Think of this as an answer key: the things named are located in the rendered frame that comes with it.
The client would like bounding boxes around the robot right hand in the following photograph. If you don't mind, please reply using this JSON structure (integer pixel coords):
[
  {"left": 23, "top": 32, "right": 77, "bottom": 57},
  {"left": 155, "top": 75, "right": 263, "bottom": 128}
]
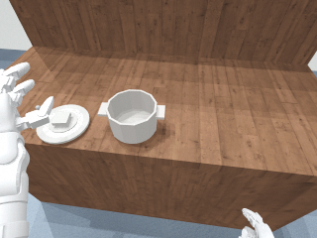
[{"left": 239, "top": 208, "right": 274, "bottom": 238}]

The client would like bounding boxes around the robot left forearm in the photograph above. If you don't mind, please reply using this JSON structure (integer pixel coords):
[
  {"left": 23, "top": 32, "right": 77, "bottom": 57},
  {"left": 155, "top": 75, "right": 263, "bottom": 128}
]
[{"left": 0, "top": 132, "right": 30, "bottom": 238}]

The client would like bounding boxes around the lid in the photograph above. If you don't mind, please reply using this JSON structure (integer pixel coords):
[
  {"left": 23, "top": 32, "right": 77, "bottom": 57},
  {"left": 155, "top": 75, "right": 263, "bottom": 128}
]
[{"left": 36, "top": 104, "right": 90, "bottom": 145}]

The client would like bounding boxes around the pot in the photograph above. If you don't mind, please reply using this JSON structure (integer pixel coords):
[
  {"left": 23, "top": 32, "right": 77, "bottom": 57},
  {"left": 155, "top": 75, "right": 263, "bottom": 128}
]
[{"left": 97, "top": 89, "right": 165, "bottom": 144}]

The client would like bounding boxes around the knob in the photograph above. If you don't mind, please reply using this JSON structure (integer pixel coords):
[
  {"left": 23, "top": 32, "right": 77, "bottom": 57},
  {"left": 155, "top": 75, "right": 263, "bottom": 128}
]
[{"left": 52, "top": 112, "right": 71, "bottom": 126}]

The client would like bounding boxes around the robot left hand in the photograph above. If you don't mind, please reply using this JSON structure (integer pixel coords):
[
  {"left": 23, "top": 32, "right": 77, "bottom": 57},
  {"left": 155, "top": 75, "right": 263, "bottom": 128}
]
[{"left": 0, "top": 62, "right": 54, "bottom": 134}]

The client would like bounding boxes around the table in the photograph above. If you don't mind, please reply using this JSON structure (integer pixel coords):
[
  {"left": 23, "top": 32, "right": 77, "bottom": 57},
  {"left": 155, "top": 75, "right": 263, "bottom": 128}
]
[{"left": 4, "top": 0, "right": 317, "bottom": 232}]

